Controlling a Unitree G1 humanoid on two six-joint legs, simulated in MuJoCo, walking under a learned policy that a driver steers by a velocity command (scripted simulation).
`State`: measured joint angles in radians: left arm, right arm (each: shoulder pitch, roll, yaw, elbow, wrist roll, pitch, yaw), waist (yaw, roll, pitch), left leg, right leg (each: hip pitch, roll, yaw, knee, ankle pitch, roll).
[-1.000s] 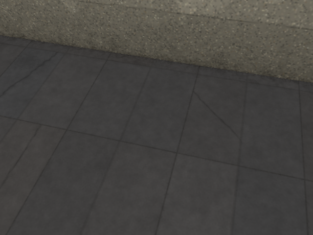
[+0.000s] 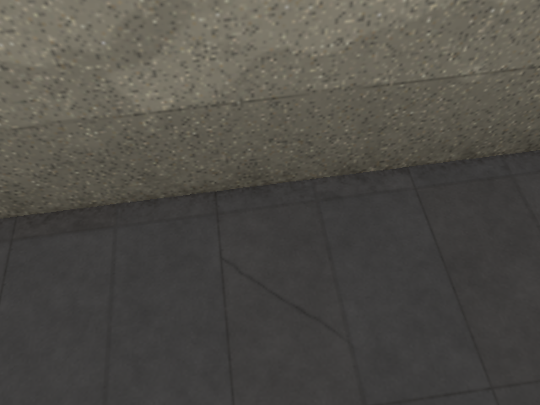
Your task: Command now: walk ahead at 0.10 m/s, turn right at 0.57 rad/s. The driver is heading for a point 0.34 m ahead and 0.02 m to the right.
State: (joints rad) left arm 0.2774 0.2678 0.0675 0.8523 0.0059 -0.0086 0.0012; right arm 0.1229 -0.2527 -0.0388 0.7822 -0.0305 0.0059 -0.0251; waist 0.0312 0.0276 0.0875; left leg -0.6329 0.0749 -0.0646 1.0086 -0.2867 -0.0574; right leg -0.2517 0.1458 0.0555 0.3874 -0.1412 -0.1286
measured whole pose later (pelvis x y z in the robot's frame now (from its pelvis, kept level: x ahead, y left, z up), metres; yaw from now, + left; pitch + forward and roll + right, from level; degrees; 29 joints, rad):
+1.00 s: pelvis +0.05 +0.04 +0.00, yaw -16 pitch -2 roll +0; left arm 0.19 0.23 -0.01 0.98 0.00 0.00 0.03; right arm 0.27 -0.25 -0.01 0.98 -0.01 0.02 -0.01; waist -0.03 0.02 0.02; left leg -0.16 0.01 0.01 0.36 -0.17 -0.01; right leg -0.10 0.06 0.05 0.37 -0.23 -0.04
